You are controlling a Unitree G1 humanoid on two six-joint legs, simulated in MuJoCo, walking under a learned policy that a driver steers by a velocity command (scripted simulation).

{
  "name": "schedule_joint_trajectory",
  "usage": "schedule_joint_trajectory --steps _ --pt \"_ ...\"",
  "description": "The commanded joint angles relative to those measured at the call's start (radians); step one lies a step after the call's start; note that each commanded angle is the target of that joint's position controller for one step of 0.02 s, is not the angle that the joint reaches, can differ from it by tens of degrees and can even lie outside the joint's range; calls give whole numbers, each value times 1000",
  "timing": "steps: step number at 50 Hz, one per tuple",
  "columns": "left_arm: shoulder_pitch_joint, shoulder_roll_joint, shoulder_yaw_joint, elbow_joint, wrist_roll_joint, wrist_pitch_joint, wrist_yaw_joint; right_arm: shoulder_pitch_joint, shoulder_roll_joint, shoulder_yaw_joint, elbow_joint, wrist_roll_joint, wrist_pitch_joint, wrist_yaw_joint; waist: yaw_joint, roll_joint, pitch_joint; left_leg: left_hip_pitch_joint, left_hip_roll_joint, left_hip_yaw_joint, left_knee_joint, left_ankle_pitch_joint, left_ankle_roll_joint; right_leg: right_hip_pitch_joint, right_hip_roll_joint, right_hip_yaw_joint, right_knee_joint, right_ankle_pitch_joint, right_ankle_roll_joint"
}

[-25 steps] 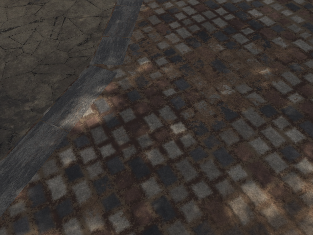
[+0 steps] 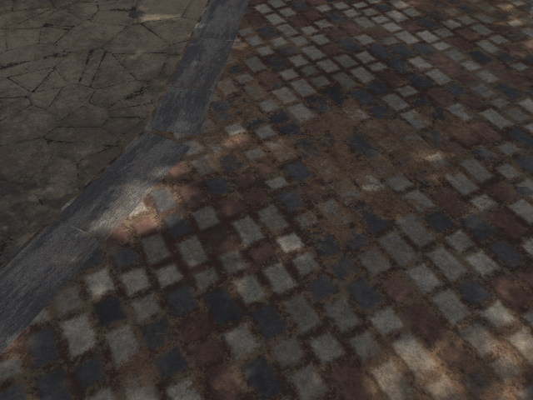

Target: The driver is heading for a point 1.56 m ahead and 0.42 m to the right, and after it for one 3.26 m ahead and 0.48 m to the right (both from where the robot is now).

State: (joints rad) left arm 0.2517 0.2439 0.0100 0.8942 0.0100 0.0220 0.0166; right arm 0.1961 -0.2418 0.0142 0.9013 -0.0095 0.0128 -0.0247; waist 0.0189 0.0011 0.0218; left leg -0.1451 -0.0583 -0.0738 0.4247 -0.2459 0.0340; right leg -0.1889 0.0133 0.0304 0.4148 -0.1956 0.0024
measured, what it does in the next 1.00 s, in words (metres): stands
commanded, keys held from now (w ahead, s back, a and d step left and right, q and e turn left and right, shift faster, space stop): shift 0.94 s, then w+shift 0.06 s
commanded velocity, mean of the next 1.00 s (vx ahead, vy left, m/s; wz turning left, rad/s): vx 0.01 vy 0.00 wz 0.01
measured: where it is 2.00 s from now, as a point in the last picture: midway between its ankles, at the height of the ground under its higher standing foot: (312, 355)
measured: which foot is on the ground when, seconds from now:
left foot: down 0.00-1.00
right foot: down 0.00-1.00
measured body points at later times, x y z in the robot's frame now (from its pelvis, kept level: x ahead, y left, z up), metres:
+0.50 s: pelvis +0.00 -0.01 +0.00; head +0.00 -0.01 +0.45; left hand +0.02 +0.23 -0.15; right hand +0.01 -0.25 -0.15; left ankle -0.01 +0.10 -0.74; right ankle +0.02 -0.12 -0.74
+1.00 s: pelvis +0.01 -0.01 +0.00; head +0.01 -0.01 +0.45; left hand +0.00 +0.22 -0.16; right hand -0.01 -0.24 -0.16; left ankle -0.01 +0.10 -0.74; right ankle +0.02 -0.12 -0.74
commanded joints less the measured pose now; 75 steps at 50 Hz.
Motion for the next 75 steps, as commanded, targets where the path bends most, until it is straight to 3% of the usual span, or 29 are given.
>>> schedule_joint_trajectory --steps 1,21,47,48,49,50,51,52,53,54,55,57,59,60,61,62,63,64,65,66,67,69,72,75 --pt "12 105 23 -6 1 -10 5 18 -111 -28 -1 0 -9 -5 -6 -12 10 -58 106 -103 -95 83 29 26 -83 91 -70 78 -28" --pt "16 66 8 162 1 -11 14 102 -65 -22 177 0 -10 -16 -10 -6 31 -67 105 -84 -107 66 18 10 -86 104 -91 19 -47" --pt "68 -1 2 243 1 -16 27 159 7 -22 244 -1 -15 -26 -12 1 45 -54 111 -71 -95 110 17 10 -79 92 -68 74 -45" --pt "81 -1 3 245 3 -14 26 180 6 -24 247 -4 -14 -25 -15 2 4 -44 93 -67 -105 -71 26 18 -57 82 -68 -99 -51" --pt "80 29 17 234 4 -8 23 185 -30 -39 238 -5 -7 -22 -19 13 15 -71 68 -72 -82 -356 54 -23 -20 67 -23 -374 -75" --pt "60 50 25 212 13 -2 14 194 -55 -49 224 -13 -1 -15 -29 23 73 -118 84 -125 -94 -569 87 -116 -18 91 3 -559 -95" --pt "19 30 23 180 16 -5 6 216 -57 -54 215 -12 -1 -11 -50 53 132 -119 125 -202 -122 -665 120 -216 -17 97 53 -596 -98" --pt "-64 -15 13 134 12 -16 1 244 -46 -55 211 -4 -9 -13 -82 101 169 -55 188 -289 -189 -632 150 -318 1 37 141 -436 -75" --pt "-110 -52 6 104 17 -31 -8 262 -79 -73 220 -7 -19 -13 -90 190 160 14 288 -407 -279 -596 191 -369 19 -70 261 -209 -50" --pt "-144 -7 18 83 26 -45 -13 263 -91 -85 213 -13 -28 -9 -103 181 146 10 353 -471 -327 -536 220 -400 -23 -58 362 -174 -46" --pt "-154 22 30 64 25 -58 -21 228 -94 -90 192 -17 -41 -5 -82 135 121 13 360 -462 -327 -469 220 -407 -45 -35 398 -177 -47" --pt "-107 21 37 52 12 -76 -36 127 -98 -97 149 -7 -61 0 -18 124 85 -52 307 -335 -308 -369 182 -284 -55 -39 308 -171 -61" --pt "52 -5 43 86 -2 -82 -37 37 -112 -107 120 7 -68 1 74 143 82 -258 227 -195 -247 -369 153 35 -9 -119 111 -152 -79" --pt "177 -4 52 134 -7 -82 -29 14 -102 -110 112 3 -68 2 126 77 88 -380 181 -150 -147 -381 149 220 37 -173 35 -106 -71" --pt "316 26 67 180 0 -89 -16 -13 -71 -103 91 -10 -77 4 179 -51 59 -536 116 -83 74 -318 132 426 -1 -97 5 -160 -70" --pt "455 102 82 197 28 -101 -3 -61 25 -78 46 -22 -95 13 220 -305 -18 -642 15 55 504 -264 98 502 -271 301 -153 -486 -99" --pt "387 125 77 185 32 -96 -3 -42 47 -73 1 -17 -107 31 126 -319 27 -822 -1 15 676 -197 108 416 -410 707 -316 -736 -187" --pt "248 102 72 141 29 -97 -5 -86 2 -78 -14 -32 -109 46 67 -149 113 -864 101 -2 768 -69 108 310 -429 678 -319 -729 -211" --pt "172 89 68 108 22 -109 -14 -98 -23 -83 -13 -34 -113 63 38 -44 102 -825 140 -3 767 30 92 259 -370 547 -297 -599 -201" --pt "153 87 67 98 19 -118 -19 -68 -25 -86 1 -39 -112 73 14 -22 65 -762 156 7 740 59 72 232 -318 441 -308 -502 -187" --pt "157 71 61 98 16 -127 -17 -56 -27 -88 5 -46 -104 81 0 -31 56 -725 166 25 724 75 53 210 -283 369 -331 -433 -176" --pt "213 44 52 123 12 -141 -14 -87 -13 -84 -9 -41 -82 89 2 -60 85 -740 165 67 720 119 32 201 -227 263 -355 -291 -170" --pt "289 30 45 138 8 -148 -17 -236 -11 -75 -73 -34 -67 88 31 -44 134 -771 151 128 616 170 19 188 -188 154 -390 -96 -179" --pt "306 23 37 137 5 -157 -14 -373 9 -57 -138 -24 -67 94 45 -54 171 -668 128 182 381 237 19 152 -176 76 -443 123 -186"
Next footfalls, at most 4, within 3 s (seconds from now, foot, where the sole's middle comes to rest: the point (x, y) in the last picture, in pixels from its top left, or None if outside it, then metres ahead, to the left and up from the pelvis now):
1.66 left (270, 398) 0.54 0.03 -0.78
2.14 right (323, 264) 0.95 -0.12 -0.78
2.54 left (326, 161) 1.42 -0.16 -0.78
2.96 right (431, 130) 1.60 -0.58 -0.78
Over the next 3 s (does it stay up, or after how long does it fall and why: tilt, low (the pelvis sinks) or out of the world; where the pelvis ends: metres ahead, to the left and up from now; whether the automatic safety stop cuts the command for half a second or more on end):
stays up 1.50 -0.39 -0.03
